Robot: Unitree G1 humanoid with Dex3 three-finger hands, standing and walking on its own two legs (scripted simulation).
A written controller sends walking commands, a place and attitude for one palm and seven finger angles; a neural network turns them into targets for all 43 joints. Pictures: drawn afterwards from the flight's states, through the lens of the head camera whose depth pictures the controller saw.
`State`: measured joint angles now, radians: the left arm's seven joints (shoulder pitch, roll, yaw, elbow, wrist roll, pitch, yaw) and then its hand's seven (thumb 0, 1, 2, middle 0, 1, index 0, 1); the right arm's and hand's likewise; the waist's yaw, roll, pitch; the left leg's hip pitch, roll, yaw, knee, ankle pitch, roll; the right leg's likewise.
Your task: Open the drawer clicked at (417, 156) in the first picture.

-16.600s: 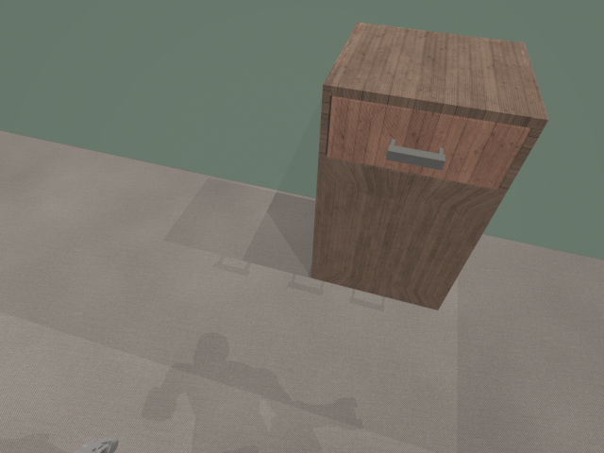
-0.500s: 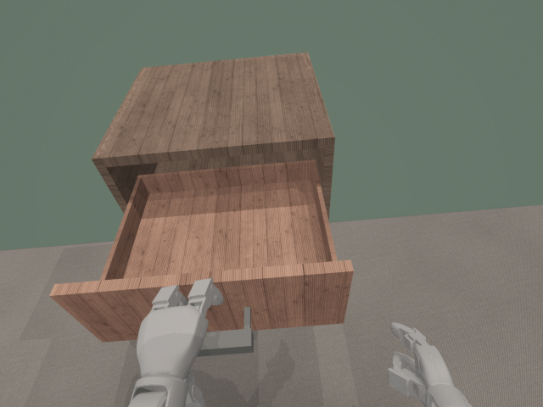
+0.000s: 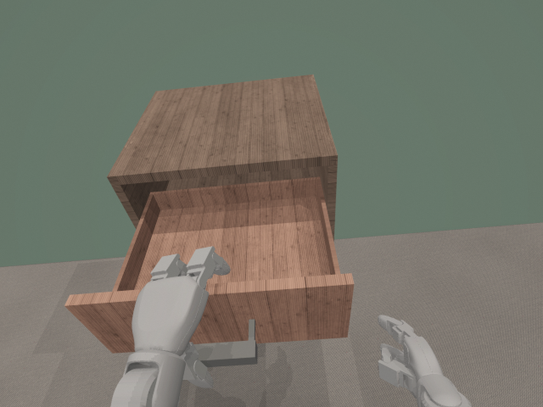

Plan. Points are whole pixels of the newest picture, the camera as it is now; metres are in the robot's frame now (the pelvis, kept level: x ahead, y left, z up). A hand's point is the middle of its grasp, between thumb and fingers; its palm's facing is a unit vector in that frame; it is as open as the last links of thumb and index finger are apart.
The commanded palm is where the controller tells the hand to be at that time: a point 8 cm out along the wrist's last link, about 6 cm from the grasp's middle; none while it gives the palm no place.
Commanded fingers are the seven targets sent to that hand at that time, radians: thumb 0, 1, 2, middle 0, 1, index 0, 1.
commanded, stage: lift the hand off the handle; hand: left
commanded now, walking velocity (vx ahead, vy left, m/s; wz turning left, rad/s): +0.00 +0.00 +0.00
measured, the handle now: (216, 341) +0.24 +0.15 -0.05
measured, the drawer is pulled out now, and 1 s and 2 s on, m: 0.30 0.30 0.30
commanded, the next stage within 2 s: draw the hand back to the body in 0.14 s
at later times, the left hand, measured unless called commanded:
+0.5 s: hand (166, 318) +0.20 +0.17 +0.09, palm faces +0.12 -0.23 -0.97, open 13.8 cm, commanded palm +0.16 +0.18 +0.16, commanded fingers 0.00 -0.50 0.30 -0.30 -1.20 -0.30 -1.20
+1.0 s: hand (139, 311) +0.19 +0.19 +0.13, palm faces +0.21 -0.89 -0.40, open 13.6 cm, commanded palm +0.15 +0.24 +0.17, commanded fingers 0.00 -0.19 0.44 -0.28 -1.00 -0.28 -1.00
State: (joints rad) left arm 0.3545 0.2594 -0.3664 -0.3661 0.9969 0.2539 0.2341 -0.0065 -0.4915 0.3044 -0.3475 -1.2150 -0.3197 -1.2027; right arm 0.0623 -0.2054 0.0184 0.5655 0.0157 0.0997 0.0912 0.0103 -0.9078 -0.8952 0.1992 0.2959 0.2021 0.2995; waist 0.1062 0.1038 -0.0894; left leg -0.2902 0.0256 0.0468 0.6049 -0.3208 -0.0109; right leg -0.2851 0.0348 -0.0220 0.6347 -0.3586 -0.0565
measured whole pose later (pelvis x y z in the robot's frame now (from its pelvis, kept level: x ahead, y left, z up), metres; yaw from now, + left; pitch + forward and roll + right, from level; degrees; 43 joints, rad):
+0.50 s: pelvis +0.00 +0.00 +0.01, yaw +0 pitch +0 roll +1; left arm 0.41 0.33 -0.24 -0.41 0.96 0.23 0.18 -0.01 -0.49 0.30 -0.32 -1.20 -0.32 -1.20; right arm 0.07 -0.23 0.01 0.57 0.02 0.10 0.08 0.01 -0.91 -0.90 0.20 0.30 0.20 0.30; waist 0.10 0.11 -0.07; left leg -0.25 0.04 0.05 0.54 -0.29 -0.01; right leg -0.23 0.05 -0.02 0.56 -0.32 -0.06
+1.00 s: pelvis +0.01 +0.01 +0.01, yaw +2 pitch -3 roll +0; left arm 0.56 0.28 0.02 -0.54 0.08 -0.01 0.10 -0.01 -0.43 0.33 -0.31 -1.16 -0.31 -1.16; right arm 0.14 -0.19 0.06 0.52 0.01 -0.06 -0.05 0.01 -0.91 -0.89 0.20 0.30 0.20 0.30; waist 0.06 0.05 0.01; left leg -0.17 0.01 0.02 0.50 -0.29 0.00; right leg -0.13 0.03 -0.04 0.48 -0.31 -0.04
